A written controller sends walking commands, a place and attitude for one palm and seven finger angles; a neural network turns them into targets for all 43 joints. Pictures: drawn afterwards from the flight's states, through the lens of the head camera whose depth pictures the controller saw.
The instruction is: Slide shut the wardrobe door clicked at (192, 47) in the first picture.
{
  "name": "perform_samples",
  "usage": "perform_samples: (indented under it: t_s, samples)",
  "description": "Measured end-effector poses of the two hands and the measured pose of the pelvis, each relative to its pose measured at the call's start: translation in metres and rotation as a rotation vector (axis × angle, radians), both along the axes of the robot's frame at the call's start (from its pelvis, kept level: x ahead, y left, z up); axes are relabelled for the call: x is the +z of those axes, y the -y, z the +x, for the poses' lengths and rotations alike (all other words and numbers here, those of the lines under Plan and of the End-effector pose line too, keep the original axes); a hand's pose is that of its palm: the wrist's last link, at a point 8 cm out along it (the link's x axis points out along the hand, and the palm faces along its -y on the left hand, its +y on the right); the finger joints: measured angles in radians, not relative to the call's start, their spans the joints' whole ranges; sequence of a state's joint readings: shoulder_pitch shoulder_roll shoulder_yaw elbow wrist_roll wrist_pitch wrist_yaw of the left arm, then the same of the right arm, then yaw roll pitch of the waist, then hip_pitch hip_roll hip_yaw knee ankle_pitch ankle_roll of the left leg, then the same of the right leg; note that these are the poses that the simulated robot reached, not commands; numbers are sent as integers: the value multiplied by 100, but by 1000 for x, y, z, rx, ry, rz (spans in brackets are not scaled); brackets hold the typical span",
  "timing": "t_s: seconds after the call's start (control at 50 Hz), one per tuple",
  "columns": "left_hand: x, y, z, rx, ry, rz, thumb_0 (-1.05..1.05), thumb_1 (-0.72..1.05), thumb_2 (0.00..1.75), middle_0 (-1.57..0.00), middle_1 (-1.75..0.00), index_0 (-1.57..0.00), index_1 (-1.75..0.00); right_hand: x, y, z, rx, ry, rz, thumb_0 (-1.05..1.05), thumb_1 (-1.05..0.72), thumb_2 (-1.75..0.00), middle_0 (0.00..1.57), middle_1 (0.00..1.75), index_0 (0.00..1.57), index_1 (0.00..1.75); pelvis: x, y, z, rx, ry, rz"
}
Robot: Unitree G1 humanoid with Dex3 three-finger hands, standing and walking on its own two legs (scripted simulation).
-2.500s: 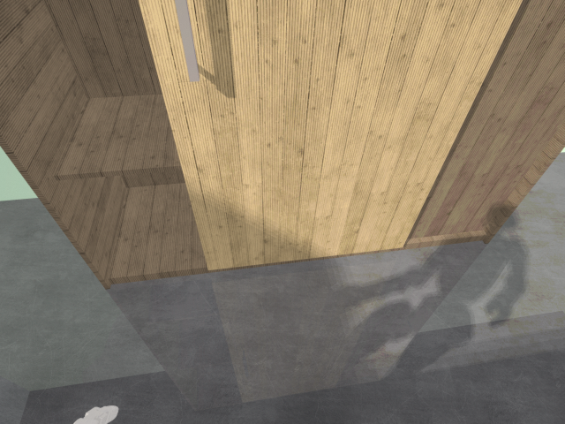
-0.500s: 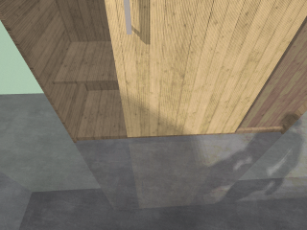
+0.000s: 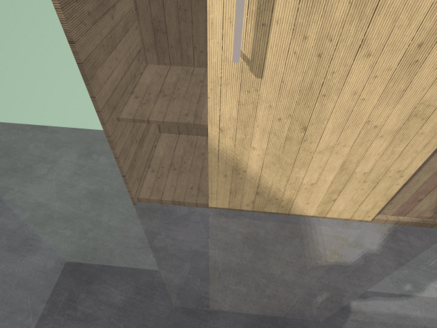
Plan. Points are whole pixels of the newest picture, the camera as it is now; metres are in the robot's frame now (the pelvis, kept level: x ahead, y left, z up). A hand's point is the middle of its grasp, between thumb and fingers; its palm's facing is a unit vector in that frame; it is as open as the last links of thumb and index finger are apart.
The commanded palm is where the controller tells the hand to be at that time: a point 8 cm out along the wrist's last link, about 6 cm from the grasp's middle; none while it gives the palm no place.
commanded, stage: take the last steps up to it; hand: right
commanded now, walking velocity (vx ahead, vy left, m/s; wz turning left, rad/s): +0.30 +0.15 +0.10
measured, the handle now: out of the picture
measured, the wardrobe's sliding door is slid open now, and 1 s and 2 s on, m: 0.39 0.39 0.39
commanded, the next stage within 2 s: come to a stop and stand still in 0.60 s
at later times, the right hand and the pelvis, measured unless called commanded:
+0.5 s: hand (306, 307) +0.22 -0.18 -0.16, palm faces -0.06 +0.99 -0.11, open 7.4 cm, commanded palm none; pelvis +0.17 +0.00 +0.02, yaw +5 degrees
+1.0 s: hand (255, 221) +0.41 -0.07 -0.15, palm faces -0.02 +0.97 -0.23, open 7.2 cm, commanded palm none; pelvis +0.29 +0.10 +0.01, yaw +2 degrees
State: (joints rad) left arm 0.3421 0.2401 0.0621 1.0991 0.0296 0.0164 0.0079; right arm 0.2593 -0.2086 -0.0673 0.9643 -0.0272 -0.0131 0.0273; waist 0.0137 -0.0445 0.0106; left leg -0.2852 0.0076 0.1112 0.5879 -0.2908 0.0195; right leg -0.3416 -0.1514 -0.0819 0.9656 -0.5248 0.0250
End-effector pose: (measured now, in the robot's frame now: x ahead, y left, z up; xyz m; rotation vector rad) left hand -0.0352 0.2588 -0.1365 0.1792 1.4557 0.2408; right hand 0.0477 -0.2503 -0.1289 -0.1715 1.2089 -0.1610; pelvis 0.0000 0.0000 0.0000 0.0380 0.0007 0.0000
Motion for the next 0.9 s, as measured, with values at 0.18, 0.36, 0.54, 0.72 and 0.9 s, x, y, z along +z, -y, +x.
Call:
perform_samples:
  t_s: [0.18, 0.36, 0.54, 0.72, 0.9]
  samples:
    - [30, 11, 139, -46, 255, 31, 0, 91, 89, -19, -30, -20, -30, -20, -22, -7, -2, -196, 98, 0, -91, -90, 20, 30, 20, 30, 8, 6, 57, 29, 1, 8]
    - [33, 43, 168, 14, 227, 48, 0, 92, 89, -20, -30, -20, -30, -29, -13, 74, 38, -216, 142, 1, -91, -90, 20, 30, 20, 30, 10, 16, 123, 72, 15, 5]
    - [37, 54, 119, 159, -56, -27, 0, 92, 89, -20, -30, -20, -30, -8, -27, 193, 99, -126, 98, 0, -91, -90, 20, 30, 19, 30, 23, -5, 184, 87, 1, 0]
    - [18, 31, 116, 269, -282, -142, 0, 90, 89, -20, -30, -20, -30, -12, -100, 322, 187, -30, 66, 0, -91, -90, 20, 30, 19, 30, 0, -63, 256, 77, -9, -43]
    - [-8, -52, 258, 142, -90, -96, 0, 91, 89, -20, -30, -20, -30, 5, -142, 362, 105, 55, 22, -1, -93, -90, 20, 30, 20, 30, 6, -97, 293, 48, 2, -46]
